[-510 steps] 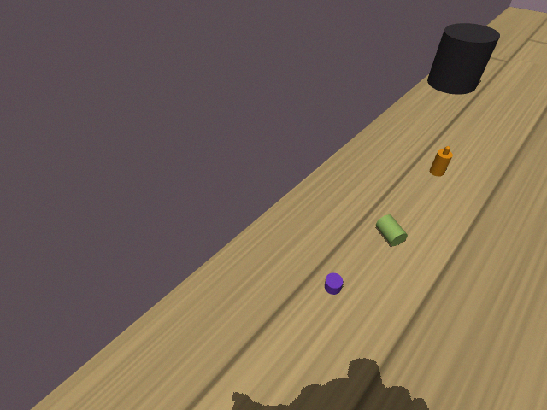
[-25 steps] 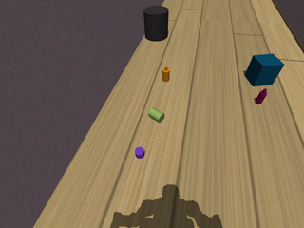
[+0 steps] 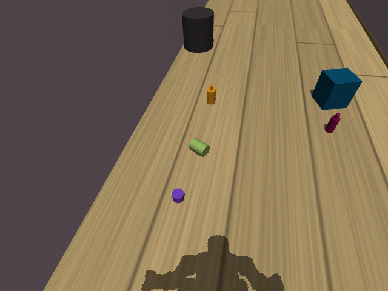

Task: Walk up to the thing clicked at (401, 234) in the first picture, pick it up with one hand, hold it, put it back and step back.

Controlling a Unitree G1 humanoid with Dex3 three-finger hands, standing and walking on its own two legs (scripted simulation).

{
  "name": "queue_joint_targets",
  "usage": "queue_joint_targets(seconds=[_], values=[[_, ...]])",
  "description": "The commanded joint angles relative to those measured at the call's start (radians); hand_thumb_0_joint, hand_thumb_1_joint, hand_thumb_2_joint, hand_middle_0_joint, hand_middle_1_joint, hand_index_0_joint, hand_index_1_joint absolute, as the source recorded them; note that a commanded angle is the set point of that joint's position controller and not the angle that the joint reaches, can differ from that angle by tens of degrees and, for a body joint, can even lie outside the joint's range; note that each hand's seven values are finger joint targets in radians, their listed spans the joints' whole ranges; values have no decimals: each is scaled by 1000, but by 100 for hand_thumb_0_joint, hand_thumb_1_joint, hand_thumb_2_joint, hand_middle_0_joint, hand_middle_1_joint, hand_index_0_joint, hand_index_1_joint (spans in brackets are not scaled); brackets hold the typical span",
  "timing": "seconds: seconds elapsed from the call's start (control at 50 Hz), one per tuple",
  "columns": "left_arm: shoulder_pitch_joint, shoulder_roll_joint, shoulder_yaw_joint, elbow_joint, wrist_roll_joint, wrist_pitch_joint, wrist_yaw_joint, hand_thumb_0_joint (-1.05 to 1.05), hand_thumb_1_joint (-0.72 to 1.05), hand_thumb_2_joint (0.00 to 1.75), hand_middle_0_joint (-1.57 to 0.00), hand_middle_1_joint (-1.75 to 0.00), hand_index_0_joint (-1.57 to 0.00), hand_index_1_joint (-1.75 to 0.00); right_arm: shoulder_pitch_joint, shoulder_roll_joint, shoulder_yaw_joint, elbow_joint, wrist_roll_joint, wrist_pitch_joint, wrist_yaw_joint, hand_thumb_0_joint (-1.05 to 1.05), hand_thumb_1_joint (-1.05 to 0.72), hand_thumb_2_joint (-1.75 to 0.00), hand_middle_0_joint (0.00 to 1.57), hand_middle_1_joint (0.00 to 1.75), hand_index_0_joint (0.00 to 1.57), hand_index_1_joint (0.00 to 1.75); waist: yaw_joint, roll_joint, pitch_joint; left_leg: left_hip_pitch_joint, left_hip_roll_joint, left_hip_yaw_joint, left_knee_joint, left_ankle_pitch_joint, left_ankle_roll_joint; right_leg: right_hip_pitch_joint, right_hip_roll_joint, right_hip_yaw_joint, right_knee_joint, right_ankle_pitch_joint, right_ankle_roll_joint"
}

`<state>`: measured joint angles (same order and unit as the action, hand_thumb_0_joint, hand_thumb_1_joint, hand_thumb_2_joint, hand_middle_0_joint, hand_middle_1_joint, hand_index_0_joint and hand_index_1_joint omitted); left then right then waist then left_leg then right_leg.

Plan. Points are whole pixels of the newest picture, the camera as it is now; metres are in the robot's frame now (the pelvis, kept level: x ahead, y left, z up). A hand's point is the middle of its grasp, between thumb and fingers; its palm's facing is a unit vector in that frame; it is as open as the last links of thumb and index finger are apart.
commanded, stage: stand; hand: left
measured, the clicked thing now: (199, 146) +1.12 +0.04 -0.74
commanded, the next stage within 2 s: walk up in 0.56 s
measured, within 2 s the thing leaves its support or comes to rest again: neither
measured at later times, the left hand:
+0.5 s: hand out of the picture +0.08 +0.25 -0.15, palm faces -0.03 -0.94 -0.35, open 7.4 cm
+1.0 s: hand out of the picture +0.14 +0.34 -0.16, palm faces +0.27 -0.93 -0.26, open 7.4 cm
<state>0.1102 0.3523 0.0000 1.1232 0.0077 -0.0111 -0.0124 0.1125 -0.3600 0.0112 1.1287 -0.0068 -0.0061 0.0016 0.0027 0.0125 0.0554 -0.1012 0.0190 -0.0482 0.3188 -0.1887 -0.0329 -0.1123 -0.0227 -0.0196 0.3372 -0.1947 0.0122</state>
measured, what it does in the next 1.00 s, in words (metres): walks ahead, turning left: left foot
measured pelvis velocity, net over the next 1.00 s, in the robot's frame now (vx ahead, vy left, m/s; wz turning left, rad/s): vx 0.10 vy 0.03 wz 0.34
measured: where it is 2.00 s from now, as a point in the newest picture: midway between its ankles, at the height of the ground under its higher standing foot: (222, 214)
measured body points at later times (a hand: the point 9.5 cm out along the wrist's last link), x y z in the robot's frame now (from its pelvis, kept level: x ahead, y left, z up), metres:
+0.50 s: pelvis +0.00 +0.00 +0.00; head +0.02 +0.00 +0.45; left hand +0.08 +0.30 -0.13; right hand +0.08 -0.30 -0.14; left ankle -0.01 +0.14 -0.75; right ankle -0.01 -0.13 -0.75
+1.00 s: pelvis +0.10 +0.03 -0.01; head +0.08 +0.09 +0.43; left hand +0.12 +0.39 -0.14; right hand +0.21 -0.31 -0.07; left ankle +0.09 +0.16 -0.75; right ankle +0.15 -0.09 -0.68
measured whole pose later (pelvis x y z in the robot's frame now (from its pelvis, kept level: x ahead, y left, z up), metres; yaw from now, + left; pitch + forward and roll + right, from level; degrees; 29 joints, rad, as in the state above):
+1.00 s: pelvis +0.10 +0.03 -0.01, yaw +19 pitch -3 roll +1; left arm 0.12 0.48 0.11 0.83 0.05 0.07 -0.14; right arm 0.40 -0.43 -0.06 0.96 -0.02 -0.06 -0.02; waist 0.00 -0.17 0.07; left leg -0.22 -0.03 0.00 0.51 -0.24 0.03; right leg -0.47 -0.05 0.04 1.10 -0.40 0.00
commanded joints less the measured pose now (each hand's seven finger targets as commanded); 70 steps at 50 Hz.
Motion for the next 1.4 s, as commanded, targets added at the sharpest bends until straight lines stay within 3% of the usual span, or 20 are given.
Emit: queue_joint_targets(seconds=[0.0, 0.52, 0.54, 0.56, 0.6, 0.62, 0.68, 0.76, 0.78, 0.8, 0.82, 0.86, 0.94, 1.2, 1.28, 1.3, 1.32, 1.34, 1.36, 1.38], values=[[-33, 215, 41, -56, -3, -19, 20, 0, 90, 90, -20, -30, -20, -30, -36, -212, -45, -53, 0, -20, -10, 0, -90, -90, 20, 30, 20, 30, 4, -15, -73, -11, 100, -61, -37, 176, 43, 24, -107, 80, -56, 150, -31], [-26, 216, 43, -61, 1, -18, 23, 0, 90, 90, -20, -30, -20, -30, -31, -214, -48, -61, -1, -19, -13, 0, -90, -90, 20, 30, 20, 30, 1, -8, -95, 16, 109, -51, -30, 204, 47, 40, -109, 83, -52, 197, -31], [-68, 363, 165, -185, 39, -16, -17, 0, 90, 90, -20, -30, -20, -30, 93, -349, -118, -111, 15, -36, 1, 0, -90, -90, 20, 30, 20, 30, 33, -143, -109, -238, 99, -209, 46, -254, 120, 160, -83, 24, 94, -360, -78], [-51, 367, 173, -195, 55, -9, -30, 0, 90, 90, -20, -30, -20, -30, 63, -352, -121, -128, 3, -42, 7, 0, -90, -90, 20, 30, 20, 30, 49, -124, -38, -421, 85, -201, 54, -362, 102, 202, -131, 88, 80, -517, -111], [53, 376, 188, -211, 49, -7, -43, 0, 90, 90, -20, -30, -20, -30, -68, -297, -107, -202, -12, -47, 15, 0, -90, -90, 20, 30, 20, 30, 133, -252, -19, -635, -34, 70, 297, -196, 43, 317, -325, 219, -150, -650, -180], [19, 382, 195, -237, 39, -7, -45, 0, 90, 90, -20, -30, -20, -30, -77, -281, -123, -226, -19, -48, 13, 0, -90, -90, 20, 30, 20, 30, 135, -314, -2, -665, 23, 93, 483, -232, 44, 243, -442, 281, -218, -574, -236], [-35, 339, 199, -306, 53, 1, -66, 0, 90, 90, -20, -30, -20, -30, 26, -311, -133, -213, -13, -57, 38, 0, -90, -90, 20, 30, 20, 30, 101, -170, 9, -510, 81, 80, 485, -271, 43, 128, -401, 179, -185, -439, -252], [-270, 313, 196, -404, 71, 14, -88, 0, 90, 90, -20, -30, -20, -30, 436, -301, -170, -123, -7, -55, 31, 0, -90, -90, 20, 30, 20, 30, -122, -105, -70, 37, 51, 134, 217, -34, 71, -191, -206, -153, 164, -404, -133], [-271, 254, 184, -428, 65, 24, -93, 0, 90, 90, -20, -30, -20, -30, 570, -333, -192, -74, -14, -58, 10, 0, -90, -90, 20, 30, 20, 30, -182, 89, -91, 250, 1, 59, 128, -76, 103, -366, -84, -207, 494, -334, -105], [-266, 168, 156, -463, 67, 32, -100, 0, 90, 90, -20, -30, -20, -30, 622, -410, -207, -92, -29, -56, -15, 0, -90, -90, 20, 30, 20, 30, -204, 297, -40, 314, 148, -295, -24, -391, 132, -639, 22, -144, 785, -418, -74], [-237, 166, 142, -481, 64, 39, -107, 0, 90, 90, -20, -30, -20, -30, 518, -439, -206, -152, -36, -58, -30, 0, -90, -90, 20, 30, 20, 30, -131, 258, -22, 210, 301, -679, -168, -646, 174, -734, 32, 18, 916, -387, -55], [-68, 269, 148, -446, 47, 53, -121, 0, 90, 90, -20, -30, -20, -30, 213, -488, -186, -266, -2, -72, -39, 0, -90, -90, 20, 30, 20, 30, 35, 111, 23, -89, 378, -789, -308, -797, 279, -568, -60, 173, 897, -320, -49], [-6, 316, 163, -384, 39, 62, -118, 0, 90, 90, -20, -30, -20, -30, 197, -391, -149, -282, -3, -103, -52, 0, -90, -90, 20, 30, 20, 30, 52, 63, -11, -100, 215, -381, -136, -405, 202, -460, -98, 166, 759, -150, 5], [-151, 273, 161, -478, 45, 48, -131, 0, 90, 90, -20, -30, -20, -30, 308, -430, -166, -308, -15, -119, -68, 0, -90, -90, 20, 30, 20, 30, -29, 137, 1, -84, 169, -250, 66, -44, 248, -495, -111, 117, 403, -75, 27], [36, 276, 185, -430, 41, 32, -119, 0, 90, 90, -20, -30, -20, -30, 199, -418, -156, -366, -23, -100, -82, 0, -90, -90, 20, 30, 20, 30, 103, 128, -104, -274, 161, -222, 327, 185, 211, -102, -50, 22, 247, -87, -17], [200, 345, 212, -377, 51, 21, -106, 0, 90, 90, -20, -30, -20, -30, 217, -343, -132, -374, -25, -99, -87, 0, -90, -90, 20, 30, 20, 30, 184, -66, -195, -406, 74, -134, 599, 95, 170, 128, -44, 46, 190, -108, -43], [299, 456, 237, -354, 66, 16, -90, 0, 90, 90, -20, -30, -20, -30, 251, -222, -92, -399, -15, -102, -91, 0, -90, -90, 20, 30, 20, 30, 228, -423, -220, -691, -74, 10, 884, -317, 118, 264, -285, 386, 28, -361, -55], [204, 493, 222, -377, 55, 12, -83, 0, 90, 90, -20, -30, -20, -30, 282, -304, -112, -384, -15, -97, -108, 0, -90, -90, 20, 30, 20, 30, 147, -420, -188, -803, -74, 104, 1016, -411, 92, 245, -411, 684, -123, -384, -128], [119, 503, 228, -408, 41, 11, -77, 0, 90, 90, -20, -30, -20, -30, 292, -352, -123, -347, -32, -95, -117, 0, -90, -90, 20, 30, 20, 30, 109, -376, -149, -752, 9, 57, 1058, -376, 95, 129, -444, 733, -133, -415, -172], [92, 443, 222, -418, 31, 11, -73, 0, 90, 90, -20, -30, -20, -30, 236, -342, -122, -327, -12, -88, -109, 0, -90, -90, 20, 30, 20, 30, 98, -300, -61, -693, 54, 19, 1039, -276, 91, 4, -382, 569, -134, -362, -129]])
